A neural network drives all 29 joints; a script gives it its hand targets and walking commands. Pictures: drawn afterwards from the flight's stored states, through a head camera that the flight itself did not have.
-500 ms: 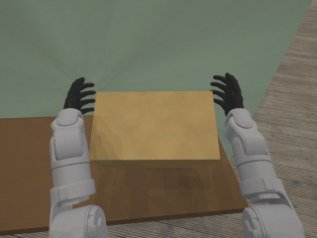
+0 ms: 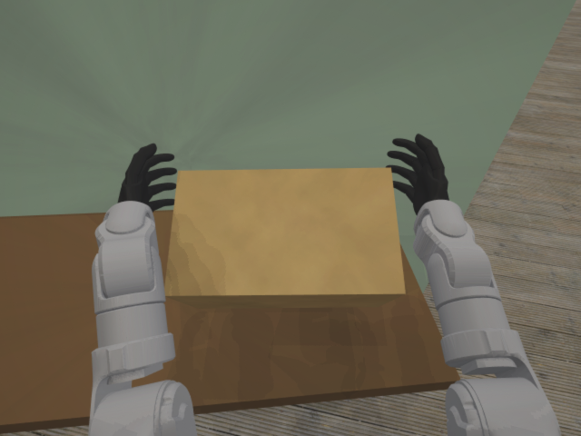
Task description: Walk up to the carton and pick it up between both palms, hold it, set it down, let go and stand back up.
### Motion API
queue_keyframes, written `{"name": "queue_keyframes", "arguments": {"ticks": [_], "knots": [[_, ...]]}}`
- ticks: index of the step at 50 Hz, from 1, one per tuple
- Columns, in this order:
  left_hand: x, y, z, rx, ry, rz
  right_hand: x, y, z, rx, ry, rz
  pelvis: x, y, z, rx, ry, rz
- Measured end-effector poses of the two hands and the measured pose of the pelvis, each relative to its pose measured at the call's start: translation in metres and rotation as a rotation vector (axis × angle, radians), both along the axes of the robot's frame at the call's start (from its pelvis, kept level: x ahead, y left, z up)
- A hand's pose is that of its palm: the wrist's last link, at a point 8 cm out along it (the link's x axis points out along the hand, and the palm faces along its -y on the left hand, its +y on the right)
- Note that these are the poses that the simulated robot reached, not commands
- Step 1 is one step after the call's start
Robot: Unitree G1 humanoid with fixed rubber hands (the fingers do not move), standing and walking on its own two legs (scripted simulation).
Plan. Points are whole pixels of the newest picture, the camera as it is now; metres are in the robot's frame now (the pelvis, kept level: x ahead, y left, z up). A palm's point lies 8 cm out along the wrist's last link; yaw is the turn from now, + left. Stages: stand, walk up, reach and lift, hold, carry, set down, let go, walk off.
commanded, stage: hold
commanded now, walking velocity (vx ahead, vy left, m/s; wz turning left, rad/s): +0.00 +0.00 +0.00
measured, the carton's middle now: (286, 244) +0.36 +0.00 +0.09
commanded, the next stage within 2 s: none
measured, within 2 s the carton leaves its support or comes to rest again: neither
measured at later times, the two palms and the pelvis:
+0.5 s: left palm (139, 204) +0.34 +0.19 +0.18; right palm (435, 197) +0.34 -0.19 +0.19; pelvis -0.01 +0.00 +0.00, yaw +0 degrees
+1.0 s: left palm (134, 209) +0.34 +0.20 +0.17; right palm (426, 196) +0.35 -0.18 +0.18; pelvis +0.01 +0.00 +0.00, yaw +0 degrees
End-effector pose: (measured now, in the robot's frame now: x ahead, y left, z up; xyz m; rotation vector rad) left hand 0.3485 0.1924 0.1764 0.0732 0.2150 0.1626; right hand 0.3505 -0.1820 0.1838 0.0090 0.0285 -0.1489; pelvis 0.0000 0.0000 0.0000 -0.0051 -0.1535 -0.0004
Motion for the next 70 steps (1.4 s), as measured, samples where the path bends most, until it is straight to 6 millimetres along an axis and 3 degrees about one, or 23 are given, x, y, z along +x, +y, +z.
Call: {"name": "queue_keyframes", "arguments": {"ticks": [13,27,36,46,70], "knots": [[-0.009,0.001,0.002,-0.02,-0.023,0.002,-0.006,0.001,0.013,-0.025,-0.022,0.009,-0.003,-0.006,0.0,-0.002,-0.017,0.008],[-0.003,-0.005,0.006,-0.01,-0.002,-0.006,-0.005,-0.006,0.004,-0.003,-0.003,-0.006,-0.01,-0.003,0.0,0.003,0.004,-0.003],[0.009,0.0,0.002,-0.013,0.016,-0.006,0.006,0.0,0.006,-0.029,0.01,0.0,-0.004,-0.003,0.001,0.001,0.013,-0.002],[-0.003,0.004,-0.002,-0.01,-0.02,0.003,0.0,0.005,0.004,-0.006,-0.016,0.004,0.008,-0.001,-0.001,-0.002,-0.015,0.006],[0.0,-0.008,0.007,-0.026,-0.008,-0.014,-0.005,-0.008,0.011,-0.019,-0.01,-0.012,-0.007,-0.007,0.0,0.002,0.001,-0.003]]}}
